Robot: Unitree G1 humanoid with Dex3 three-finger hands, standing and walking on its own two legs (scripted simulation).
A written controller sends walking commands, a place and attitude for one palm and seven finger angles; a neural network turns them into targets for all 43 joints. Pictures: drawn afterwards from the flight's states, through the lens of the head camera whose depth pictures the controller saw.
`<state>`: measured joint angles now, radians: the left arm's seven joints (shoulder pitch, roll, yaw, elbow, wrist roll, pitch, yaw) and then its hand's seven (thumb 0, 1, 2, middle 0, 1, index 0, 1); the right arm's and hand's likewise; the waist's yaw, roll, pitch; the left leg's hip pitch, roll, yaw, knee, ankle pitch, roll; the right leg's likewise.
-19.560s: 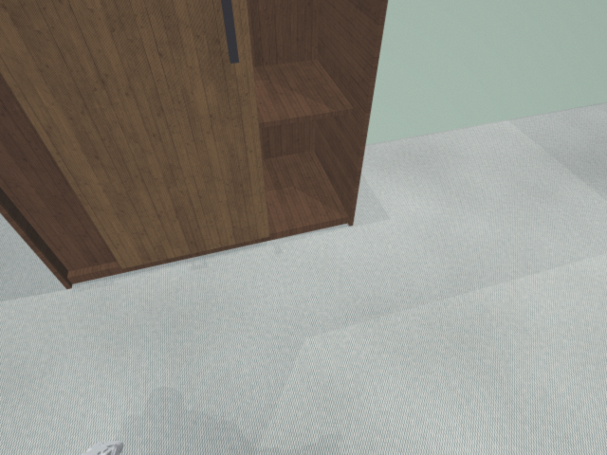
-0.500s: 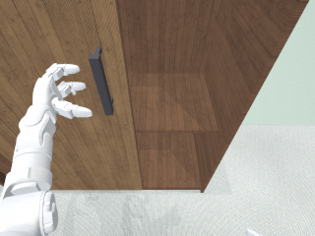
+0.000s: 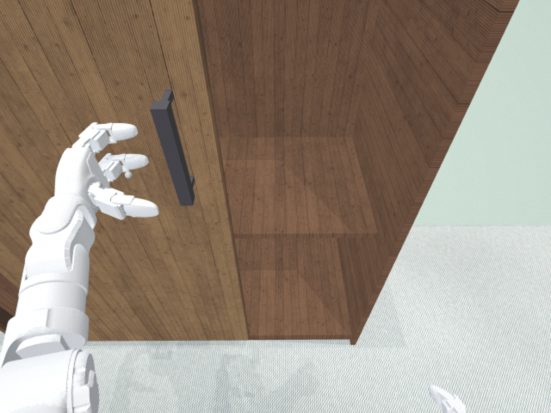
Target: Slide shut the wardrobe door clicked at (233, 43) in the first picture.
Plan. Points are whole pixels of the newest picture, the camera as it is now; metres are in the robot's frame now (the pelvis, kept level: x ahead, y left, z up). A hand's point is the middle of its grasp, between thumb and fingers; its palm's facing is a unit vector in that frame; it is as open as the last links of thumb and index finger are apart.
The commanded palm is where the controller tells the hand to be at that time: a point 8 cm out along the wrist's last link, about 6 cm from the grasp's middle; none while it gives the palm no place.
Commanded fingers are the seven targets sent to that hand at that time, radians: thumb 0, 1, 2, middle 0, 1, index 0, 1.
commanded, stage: move the hooked fingers beside the handle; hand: left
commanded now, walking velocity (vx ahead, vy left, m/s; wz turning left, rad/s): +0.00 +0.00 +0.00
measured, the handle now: (178, 151) +0.46 +0.18 +0.15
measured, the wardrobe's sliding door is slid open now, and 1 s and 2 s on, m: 0.37 0.37 0.37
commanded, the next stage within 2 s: feel for the door with the fingertips in 0.14 s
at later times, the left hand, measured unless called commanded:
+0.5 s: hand (146, 175) +0.39 +0.20 +0.16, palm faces +0.07 -1.00 +0.00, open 14.0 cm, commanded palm +0.37 +0.25 +0.15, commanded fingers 0.00 -0.50 0.30 -0.30 -1.20 -0.30 -1.20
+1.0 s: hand (156, 166) +0.41 +0.19 +0.17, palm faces +0.07 -1.00 +0.00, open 14.0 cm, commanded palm +0.38 +0.24 +0.15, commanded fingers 0.00 -0.50 0.30 -0.30 -1.20 -0.30 -1.20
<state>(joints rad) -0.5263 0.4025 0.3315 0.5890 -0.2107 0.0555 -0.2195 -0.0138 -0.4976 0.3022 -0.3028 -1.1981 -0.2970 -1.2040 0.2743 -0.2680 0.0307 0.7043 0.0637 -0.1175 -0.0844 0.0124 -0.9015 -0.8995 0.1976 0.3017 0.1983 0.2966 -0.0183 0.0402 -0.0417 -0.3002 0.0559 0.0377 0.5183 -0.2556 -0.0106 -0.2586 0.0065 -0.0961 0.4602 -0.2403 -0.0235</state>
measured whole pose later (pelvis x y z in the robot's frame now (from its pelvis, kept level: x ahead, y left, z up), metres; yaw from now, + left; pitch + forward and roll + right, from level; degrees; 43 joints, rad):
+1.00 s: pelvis -0.01 +0.00 +0.00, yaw +0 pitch +2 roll -1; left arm -0.62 0.33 0.25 0.65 -0.18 0.04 -0.14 -0.01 -0.50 0.30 -0.30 -1.20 -0.30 -1.20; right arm 0.27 -0.26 0.03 0.73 0.06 -0.11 -0.07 0.01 -0.90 -0.90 0.20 0.30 0.20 0.30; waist -0.02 0.04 -0.04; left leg -0.30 0.05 0.04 0.50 -0.24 -0.01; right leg -0.26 0.00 -0.09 0.45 -0.22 -0.02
